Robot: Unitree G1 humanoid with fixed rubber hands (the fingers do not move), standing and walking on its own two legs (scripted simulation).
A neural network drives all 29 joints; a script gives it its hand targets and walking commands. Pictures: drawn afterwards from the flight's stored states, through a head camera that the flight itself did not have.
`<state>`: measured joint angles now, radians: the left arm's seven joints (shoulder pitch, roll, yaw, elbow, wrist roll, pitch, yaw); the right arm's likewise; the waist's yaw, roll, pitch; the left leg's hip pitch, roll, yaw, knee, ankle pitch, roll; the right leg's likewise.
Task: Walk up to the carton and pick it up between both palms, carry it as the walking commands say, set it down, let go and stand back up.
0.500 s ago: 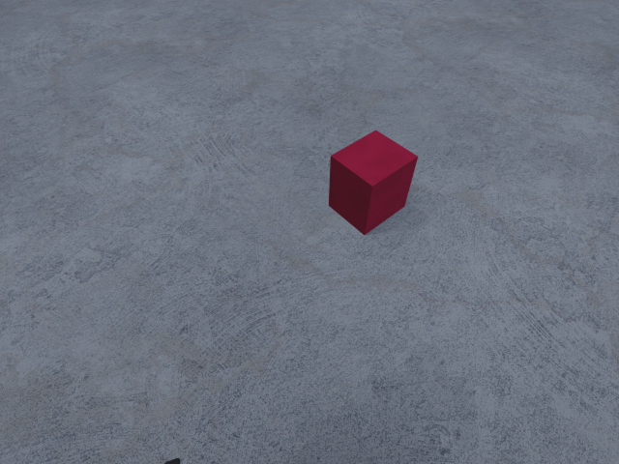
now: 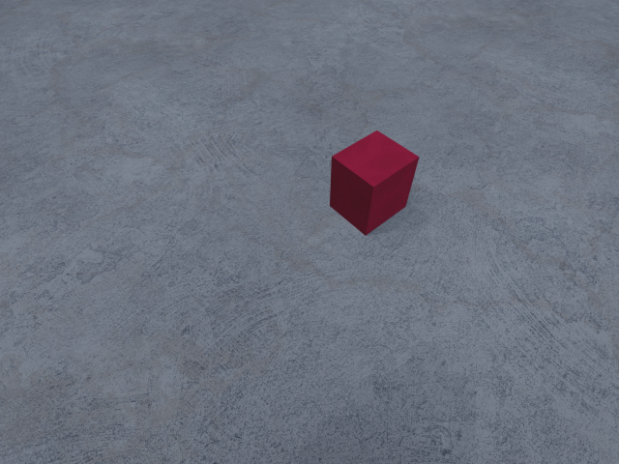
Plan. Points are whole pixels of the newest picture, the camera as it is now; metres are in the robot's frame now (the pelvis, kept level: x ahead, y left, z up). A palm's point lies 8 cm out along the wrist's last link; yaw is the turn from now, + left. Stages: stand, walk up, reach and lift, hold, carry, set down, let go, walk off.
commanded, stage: stand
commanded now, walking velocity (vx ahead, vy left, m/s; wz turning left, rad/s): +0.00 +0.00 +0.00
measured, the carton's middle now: (371, 183) +1.21 -0.22 -0.63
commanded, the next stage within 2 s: walk up in 0.38 s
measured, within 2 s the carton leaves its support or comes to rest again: neither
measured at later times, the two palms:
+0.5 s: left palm out of the picture -0.02 +0.21 -0.15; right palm out of the picture -0.03 -0.20 -0.15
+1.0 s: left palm out of the picture +0.00 +0.17 -0.12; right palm out of the picture +0.11 -0.29 -0.12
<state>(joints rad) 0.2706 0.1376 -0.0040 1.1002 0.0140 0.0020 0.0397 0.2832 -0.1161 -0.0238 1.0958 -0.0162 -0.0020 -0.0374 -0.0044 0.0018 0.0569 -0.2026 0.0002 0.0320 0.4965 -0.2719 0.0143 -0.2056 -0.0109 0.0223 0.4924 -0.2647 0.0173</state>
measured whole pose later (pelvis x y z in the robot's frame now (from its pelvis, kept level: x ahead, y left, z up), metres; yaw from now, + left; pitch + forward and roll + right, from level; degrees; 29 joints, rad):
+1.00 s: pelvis +0.04 -0.04 +0.01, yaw -12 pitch +0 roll +2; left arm 0.45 0.10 0.03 1.07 0.03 -0.06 0.03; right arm 0.08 -0.17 -0.07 1.00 -0.03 -0.02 0.00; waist 0.06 -0.02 0.07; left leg -0.51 0.07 0.08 0.99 -0.24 -0.02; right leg -0.09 0.02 -0.01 0.35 -0.26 -0.06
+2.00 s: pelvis +0.36 +0.18 +0.01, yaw -39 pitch +2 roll +2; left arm 0.30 0.19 0.07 0.95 0.05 0.02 0.05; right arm 0.26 -0.22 -0.07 0.94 -0.04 0.09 0.06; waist 0.00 0.00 0.04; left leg -0.53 0.09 0.01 1.00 -0.31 -0.07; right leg -0.27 -0.12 -0.01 0.45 -0.21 0.05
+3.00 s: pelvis +0.74 +0.33 +0.01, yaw -42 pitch +2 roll -1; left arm 0.21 0.23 0.07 1.02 0.05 -0.03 -0.04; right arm 0.37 -0.15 -0.05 1.07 -0.03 -0.08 0.01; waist -0.02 -0.02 0.01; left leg -0.14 0.05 0.15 0.40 -0.29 0.01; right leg -0.55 -0.11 -0.07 1.09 -0.28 0.00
